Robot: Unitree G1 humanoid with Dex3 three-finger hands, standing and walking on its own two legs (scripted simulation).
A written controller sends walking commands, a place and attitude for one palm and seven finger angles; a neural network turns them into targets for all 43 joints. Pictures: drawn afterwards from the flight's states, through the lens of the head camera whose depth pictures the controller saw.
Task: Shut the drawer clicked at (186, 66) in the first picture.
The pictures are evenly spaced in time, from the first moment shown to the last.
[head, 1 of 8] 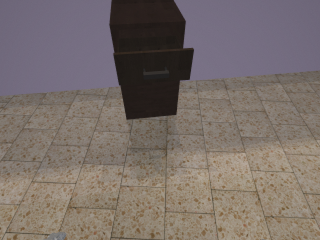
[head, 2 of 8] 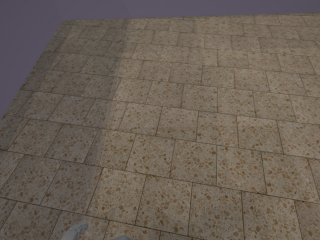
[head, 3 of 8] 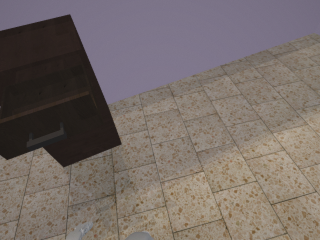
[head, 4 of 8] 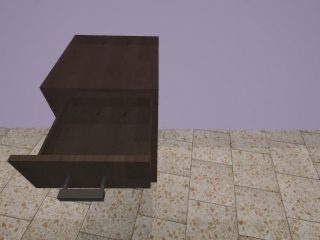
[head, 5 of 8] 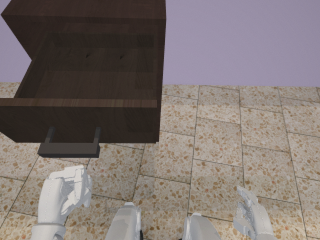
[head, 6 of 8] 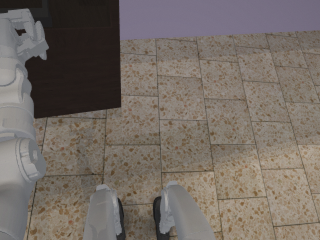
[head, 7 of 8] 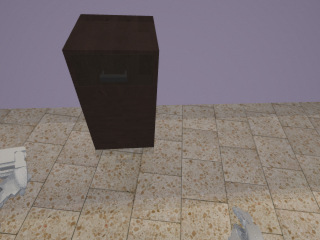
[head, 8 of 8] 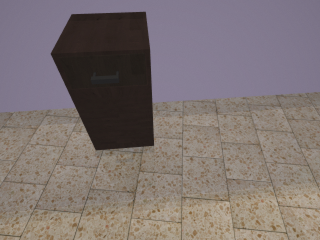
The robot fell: no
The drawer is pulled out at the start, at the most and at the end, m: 0.30 0.30 0.00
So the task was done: yes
